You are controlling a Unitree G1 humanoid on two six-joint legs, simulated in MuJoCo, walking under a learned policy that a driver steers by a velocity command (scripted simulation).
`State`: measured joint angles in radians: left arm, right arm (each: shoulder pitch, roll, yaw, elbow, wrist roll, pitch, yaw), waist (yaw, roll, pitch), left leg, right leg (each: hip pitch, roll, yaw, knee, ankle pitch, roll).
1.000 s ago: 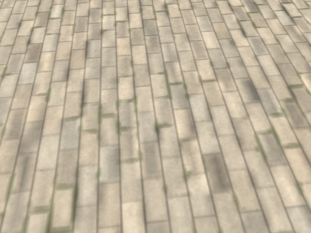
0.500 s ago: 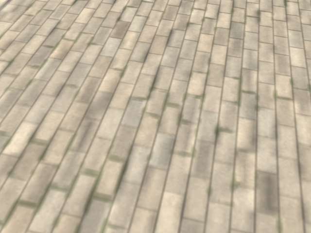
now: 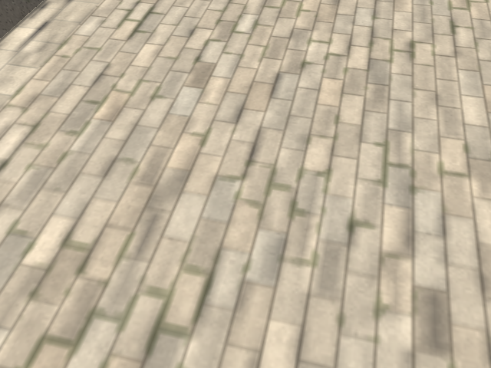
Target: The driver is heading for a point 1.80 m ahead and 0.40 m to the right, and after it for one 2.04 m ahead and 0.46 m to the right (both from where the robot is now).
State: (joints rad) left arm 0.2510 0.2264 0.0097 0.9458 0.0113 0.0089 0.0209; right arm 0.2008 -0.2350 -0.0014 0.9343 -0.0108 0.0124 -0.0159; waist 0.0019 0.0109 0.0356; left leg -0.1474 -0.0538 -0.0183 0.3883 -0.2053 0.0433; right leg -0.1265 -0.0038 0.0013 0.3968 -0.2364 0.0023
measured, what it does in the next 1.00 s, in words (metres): shifts its weight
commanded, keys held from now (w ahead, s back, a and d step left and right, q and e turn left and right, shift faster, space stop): no key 0.68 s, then w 0.32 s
